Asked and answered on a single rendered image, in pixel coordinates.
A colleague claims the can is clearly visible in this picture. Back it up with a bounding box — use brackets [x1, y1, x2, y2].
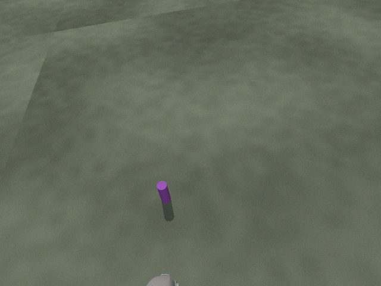
[157, 181, 171, 204]

